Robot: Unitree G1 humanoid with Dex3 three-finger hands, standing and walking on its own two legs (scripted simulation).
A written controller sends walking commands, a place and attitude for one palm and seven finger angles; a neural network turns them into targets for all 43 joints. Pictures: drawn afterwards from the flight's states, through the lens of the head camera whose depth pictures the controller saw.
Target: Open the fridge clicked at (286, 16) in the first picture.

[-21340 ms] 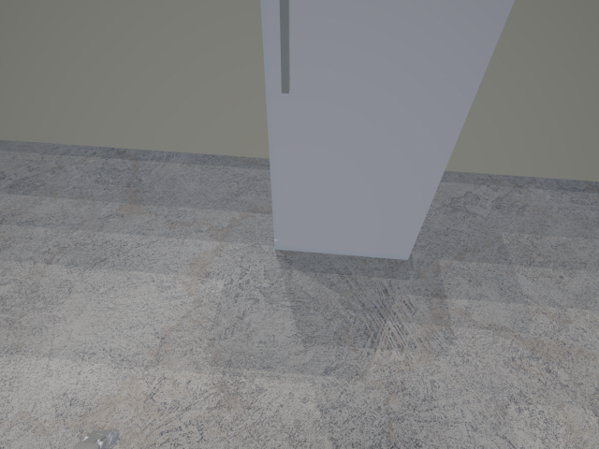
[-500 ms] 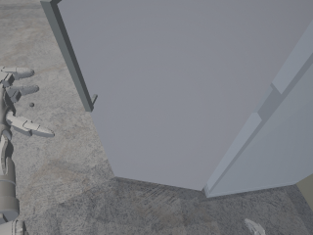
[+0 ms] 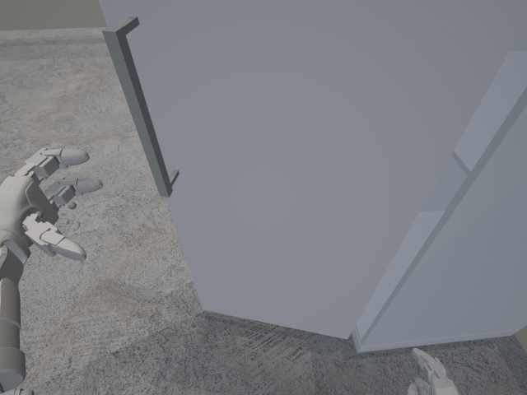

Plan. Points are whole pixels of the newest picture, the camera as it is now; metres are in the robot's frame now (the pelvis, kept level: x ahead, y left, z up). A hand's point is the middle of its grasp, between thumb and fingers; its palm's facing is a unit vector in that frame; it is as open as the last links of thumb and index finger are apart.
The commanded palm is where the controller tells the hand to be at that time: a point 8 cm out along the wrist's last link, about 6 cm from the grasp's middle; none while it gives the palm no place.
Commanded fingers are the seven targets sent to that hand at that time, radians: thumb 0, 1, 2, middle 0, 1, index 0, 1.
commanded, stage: draw the hand back to the body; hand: left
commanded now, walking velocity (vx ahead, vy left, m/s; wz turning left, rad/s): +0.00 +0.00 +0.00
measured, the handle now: (151, 121) +0.48 +0.23 +0.17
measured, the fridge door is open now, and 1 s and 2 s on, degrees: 73 73 73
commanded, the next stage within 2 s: step back with the hand held close in 1.42 s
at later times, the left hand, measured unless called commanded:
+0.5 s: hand (35, 247) +0.25 +0.30 +0.15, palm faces +0.42 -0.88 -0.24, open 13.9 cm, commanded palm +0.20 +0.33 +0.17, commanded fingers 0.00 -0.04 0.44 -0.23 -0.85 -0.23 -0.85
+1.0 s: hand (48, 269) +0.21 +0.26 +0.16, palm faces +0.46 -0.81 -0.37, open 9.2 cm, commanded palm +0.16 +0.30 +0.18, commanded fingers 0.00 0.86 0.88 -0.20 -0.32 -0.20 -0.32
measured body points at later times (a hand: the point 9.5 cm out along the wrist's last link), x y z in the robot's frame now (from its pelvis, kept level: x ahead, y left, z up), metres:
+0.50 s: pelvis -0.01 +0.01 +0.01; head -0.02 +0.00 +0.46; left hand +0.22 +0.35 +0.17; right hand +0.19 -0.21 -0.06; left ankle +0.02 +0.13 -0.73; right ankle -0.02 -0.11 -0.73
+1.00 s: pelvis +0.01 +0.00 +0.01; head -0.01 -0.02 +0.46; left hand +0.18 +0.30 +0.18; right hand +0.19 -0.24 -0.07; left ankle +0.02 +0.13 -0.73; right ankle -0.02 -0.11 -0.73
